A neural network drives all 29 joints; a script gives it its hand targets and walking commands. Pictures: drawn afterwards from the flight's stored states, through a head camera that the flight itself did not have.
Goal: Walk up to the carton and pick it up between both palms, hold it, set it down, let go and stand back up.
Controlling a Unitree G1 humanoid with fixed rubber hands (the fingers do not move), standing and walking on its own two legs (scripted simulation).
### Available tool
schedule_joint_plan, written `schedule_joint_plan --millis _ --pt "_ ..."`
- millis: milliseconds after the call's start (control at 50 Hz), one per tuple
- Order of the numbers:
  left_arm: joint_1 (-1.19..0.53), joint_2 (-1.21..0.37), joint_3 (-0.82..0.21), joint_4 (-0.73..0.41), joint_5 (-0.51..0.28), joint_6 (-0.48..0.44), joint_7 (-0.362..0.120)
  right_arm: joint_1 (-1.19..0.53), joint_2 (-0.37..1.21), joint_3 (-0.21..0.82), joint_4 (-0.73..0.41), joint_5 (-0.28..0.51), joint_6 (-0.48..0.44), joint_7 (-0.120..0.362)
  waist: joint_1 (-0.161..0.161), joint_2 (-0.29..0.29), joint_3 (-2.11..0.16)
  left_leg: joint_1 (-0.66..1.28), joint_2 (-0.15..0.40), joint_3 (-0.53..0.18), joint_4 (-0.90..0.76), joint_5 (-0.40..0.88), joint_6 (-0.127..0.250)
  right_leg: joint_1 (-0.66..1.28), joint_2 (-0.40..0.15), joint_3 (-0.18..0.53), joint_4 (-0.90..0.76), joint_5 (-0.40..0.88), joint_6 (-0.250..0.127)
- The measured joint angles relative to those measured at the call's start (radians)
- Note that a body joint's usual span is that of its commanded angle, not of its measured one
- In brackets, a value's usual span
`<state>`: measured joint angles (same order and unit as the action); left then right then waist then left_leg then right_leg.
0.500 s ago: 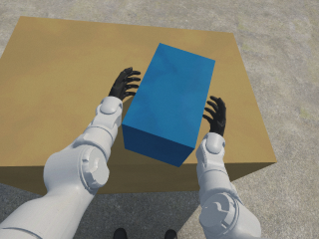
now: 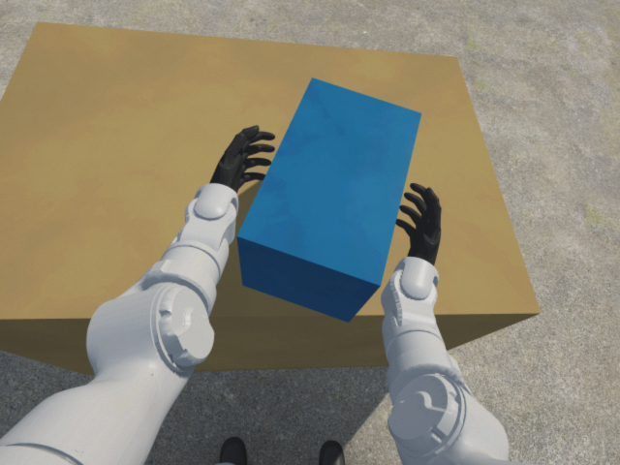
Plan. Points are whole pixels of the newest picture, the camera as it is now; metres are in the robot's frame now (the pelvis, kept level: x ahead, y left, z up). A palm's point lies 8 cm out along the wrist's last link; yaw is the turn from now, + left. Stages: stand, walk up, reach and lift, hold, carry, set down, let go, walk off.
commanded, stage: set down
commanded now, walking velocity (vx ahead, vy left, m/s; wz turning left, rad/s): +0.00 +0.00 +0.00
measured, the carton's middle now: (330, 200) +0.48 -0.06 -0.05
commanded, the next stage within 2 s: none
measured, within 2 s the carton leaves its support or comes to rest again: neither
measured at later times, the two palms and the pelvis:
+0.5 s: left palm (228, 182) +0.46 +0.09 +0.02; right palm (420, 249) +0.37 -0.16 +0.01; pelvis +0.00 +0.00 +0.00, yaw +0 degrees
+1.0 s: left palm (226, 190) +0.47 +0.10 -0.01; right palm (413, 262) +0.37 -0.16 -0.02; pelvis +0.00 +0.01 -0.01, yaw -2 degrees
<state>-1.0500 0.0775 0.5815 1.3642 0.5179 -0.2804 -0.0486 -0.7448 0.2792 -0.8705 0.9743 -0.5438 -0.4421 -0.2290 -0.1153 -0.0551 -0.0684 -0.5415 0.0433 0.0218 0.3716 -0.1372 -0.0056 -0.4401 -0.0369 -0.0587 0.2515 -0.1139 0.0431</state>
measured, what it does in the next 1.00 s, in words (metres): stands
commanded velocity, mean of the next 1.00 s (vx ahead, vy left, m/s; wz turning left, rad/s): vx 0.00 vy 0.00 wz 0.00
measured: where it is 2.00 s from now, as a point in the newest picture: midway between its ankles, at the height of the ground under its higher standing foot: outside the picture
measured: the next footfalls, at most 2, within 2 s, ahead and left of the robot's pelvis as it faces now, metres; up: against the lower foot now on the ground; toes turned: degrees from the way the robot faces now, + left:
none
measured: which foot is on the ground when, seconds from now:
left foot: down 0.00-1.00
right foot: down 0.00-1.00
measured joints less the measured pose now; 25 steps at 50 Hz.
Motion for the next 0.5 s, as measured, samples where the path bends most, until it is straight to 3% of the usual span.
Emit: schedule_joint_plan --millis 500 --pt "0.023 -0.044 0.063 -0.106 0.086 0.039 -0.025 -0.008 0.001 -0.049 0.007 -0.045 -0.022 0.009 -0.003 -0.015 0.008 -0.001 0.000 -0.002 0.005 -0.003 -0.001 0.007 0.000 -0.004 -0.009 0.003 0.000"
